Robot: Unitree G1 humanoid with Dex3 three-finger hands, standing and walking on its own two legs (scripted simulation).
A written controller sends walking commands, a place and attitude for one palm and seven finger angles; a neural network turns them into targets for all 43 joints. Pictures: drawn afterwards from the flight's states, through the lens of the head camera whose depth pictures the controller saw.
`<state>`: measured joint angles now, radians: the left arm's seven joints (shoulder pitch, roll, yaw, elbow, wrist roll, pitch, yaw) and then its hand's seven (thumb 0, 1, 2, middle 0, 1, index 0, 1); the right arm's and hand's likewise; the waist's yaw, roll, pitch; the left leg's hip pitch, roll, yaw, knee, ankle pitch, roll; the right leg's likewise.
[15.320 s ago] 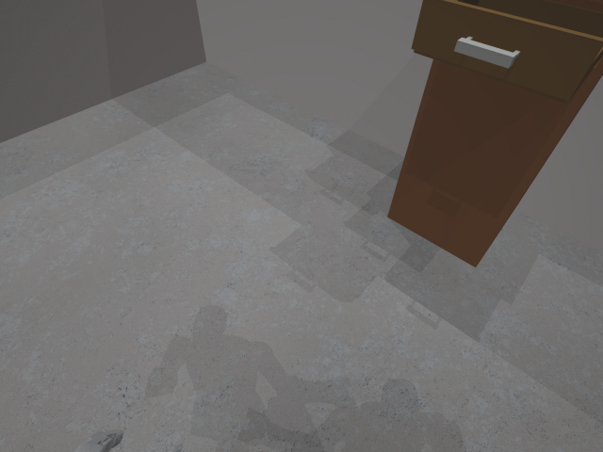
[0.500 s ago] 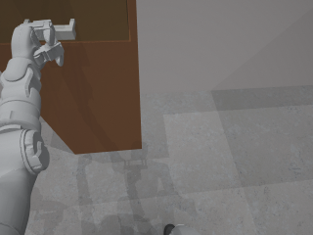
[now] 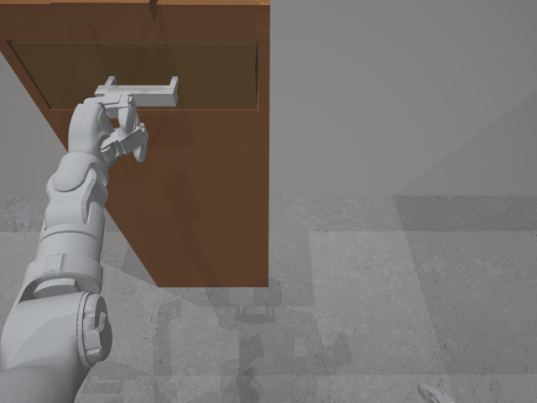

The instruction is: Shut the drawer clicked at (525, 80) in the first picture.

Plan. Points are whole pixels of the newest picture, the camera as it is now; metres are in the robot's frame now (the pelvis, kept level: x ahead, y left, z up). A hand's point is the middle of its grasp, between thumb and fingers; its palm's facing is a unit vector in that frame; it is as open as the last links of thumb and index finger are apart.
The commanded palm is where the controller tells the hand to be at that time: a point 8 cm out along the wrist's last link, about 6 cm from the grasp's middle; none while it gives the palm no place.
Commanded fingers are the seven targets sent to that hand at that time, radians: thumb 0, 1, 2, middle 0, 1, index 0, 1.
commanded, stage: draw the hand back to the body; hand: left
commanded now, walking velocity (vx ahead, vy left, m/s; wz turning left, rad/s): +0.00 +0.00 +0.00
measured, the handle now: (140, 88) +0.58 +0.23 +0.15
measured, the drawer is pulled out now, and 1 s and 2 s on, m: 0.00 0.00 0.00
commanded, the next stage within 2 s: step back with the hand held close in 1.26 s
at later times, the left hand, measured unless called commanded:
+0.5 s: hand (83, 219) +0.30 +0.22 +0.17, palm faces +0.19 -0.97 -0.18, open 3.3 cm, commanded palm +0.26 +0.26 +0.17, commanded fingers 0.00 0.90 0.90 -1.40 -1.60 -1.40 -1.60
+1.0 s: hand (17, 332) +0.18 +0.23 +0.17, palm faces +0.39 -0.85 -0.35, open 3.3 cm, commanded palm +0.12 +0.28 +0.18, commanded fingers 0.00 0.90 0.90 -1.40 -1.60 -1.40 -1.60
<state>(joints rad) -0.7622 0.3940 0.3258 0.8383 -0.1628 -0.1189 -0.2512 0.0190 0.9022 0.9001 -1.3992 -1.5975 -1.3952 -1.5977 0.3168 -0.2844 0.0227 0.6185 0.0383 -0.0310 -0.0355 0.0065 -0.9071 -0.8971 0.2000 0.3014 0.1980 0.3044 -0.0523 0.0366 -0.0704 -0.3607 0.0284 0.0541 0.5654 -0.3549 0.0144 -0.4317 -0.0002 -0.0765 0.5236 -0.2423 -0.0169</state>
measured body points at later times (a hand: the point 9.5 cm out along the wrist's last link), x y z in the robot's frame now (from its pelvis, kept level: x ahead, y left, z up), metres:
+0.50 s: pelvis -0.03 +0.00 +0.01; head -0.04 -0.02 +0.46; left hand +0.28 +0.27 +0.18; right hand +0.17 -0.22 -0.07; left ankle -0.05 +0.11 -0.73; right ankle +0.01 -0.11 -0.73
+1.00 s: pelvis -0.02 +0.00 +0.01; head -0.05 -0.03 +0.46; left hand +0.15 +0.28 +0.19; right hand +0.16 -0.22 -0.08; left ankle -0.05 +0.11 -0.73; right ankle +0.01 -0.11 -0.73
